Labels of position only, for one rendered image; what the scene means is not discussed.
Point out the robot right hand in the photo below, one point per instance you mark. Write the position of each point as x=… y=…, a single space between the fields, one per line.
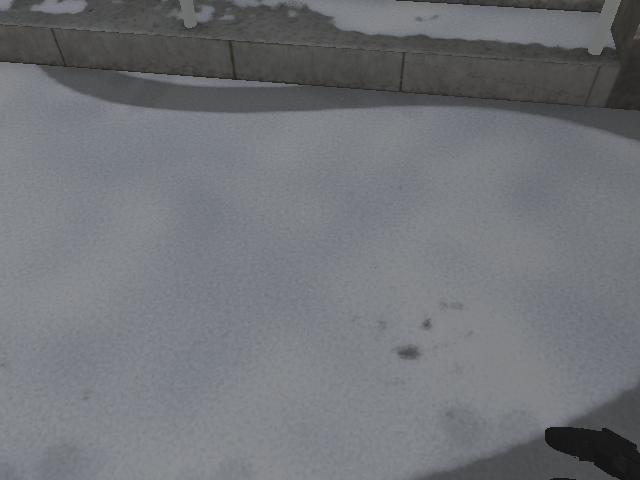
x=609 y=451

